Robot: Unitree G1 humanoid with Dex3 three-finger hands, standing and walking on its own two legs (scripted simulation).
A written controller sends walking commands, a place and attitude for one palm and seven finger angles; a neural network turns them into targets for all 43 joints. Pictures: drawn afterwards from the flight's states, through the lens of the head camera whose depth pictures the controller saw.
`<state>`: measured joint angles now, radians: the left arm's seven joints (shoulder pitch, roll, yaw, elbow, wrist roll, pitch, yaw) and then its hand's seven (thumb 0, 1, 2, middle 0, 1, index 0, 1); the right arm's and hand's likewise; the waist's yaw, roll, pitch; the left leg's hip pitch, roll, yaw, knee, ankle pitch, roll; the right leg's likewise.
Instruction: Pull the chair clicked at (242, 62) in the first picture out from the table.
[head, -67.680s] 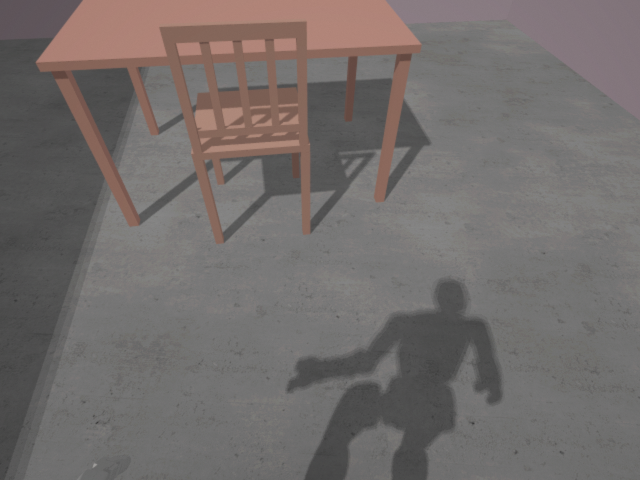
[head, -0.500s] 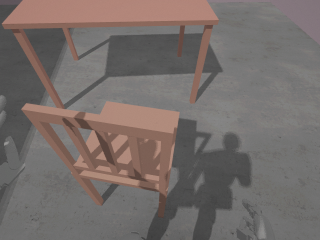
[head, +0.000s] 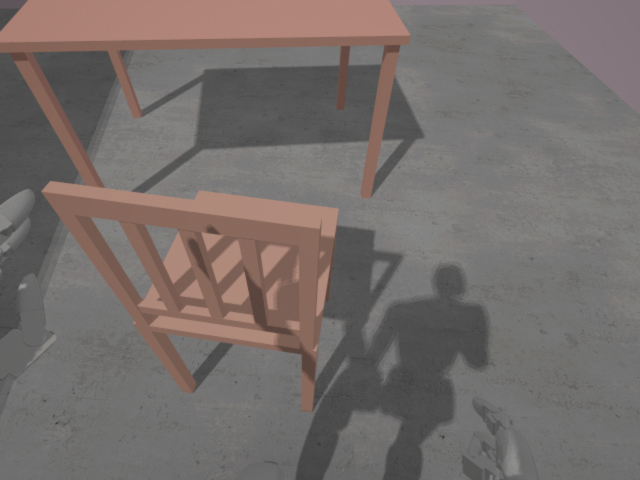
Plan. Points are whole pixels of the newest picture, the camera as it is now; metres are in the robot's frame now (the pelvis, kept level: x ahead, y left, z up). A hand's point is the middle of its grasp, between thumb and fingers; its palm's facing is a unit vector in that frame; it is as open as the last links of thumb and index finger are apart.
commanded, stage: step back with the hand held close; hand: left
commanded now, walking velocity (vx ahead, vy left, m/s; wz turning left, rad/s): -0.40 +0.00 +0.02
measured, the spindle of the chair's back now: (205, 276) +0.43 +0.23 -0.09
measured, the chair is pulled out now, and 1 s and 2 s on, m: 0.69 0.69 0.69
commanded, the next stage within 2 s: stop stepping back and stand still in 0.06 s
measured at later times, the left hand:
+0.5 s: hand out of the picture +0.07 +0.24 +0.18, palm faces +0.48 -0.74 -0.48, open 7.4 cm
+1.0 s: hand out of the picture +0.04 +0.26 +0.15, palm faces +0.50 -0.72 -0.48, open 7.4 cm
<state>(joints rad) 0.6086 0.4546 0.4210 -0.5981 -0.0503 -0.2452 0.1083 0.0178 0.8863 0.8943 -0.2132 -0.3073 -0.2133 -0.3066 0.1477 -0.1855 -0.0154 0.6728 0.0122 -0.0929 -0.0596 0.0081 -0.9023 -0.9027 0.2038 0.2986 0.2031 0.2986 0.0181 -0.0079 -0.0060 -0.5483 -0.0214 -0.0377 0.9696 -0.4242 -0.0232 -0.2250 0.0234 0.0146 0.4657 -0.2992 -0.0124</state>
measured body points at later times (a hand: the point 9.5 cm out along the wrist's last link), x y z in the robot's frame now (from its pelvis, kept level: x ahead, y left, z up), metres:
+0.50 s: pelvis -0.12 -0.04 +0.00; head -0.14 -0.04 +0.45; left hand +0.03 +0.27 +0.20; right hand +0.03 -0.28 -0.10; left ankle -0.11 +0.08 -0.67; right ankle -0.09 -0.16 -0.74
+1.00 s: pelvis -0.14 -0.03 +0.00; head -0.15 -0.05 +0.44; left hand +0.01 +0.29 +0.18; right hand +0.01 -0.26 -0.11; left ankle -0.17 +0.08 -0.69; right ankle -0.11 -0.12 -0.74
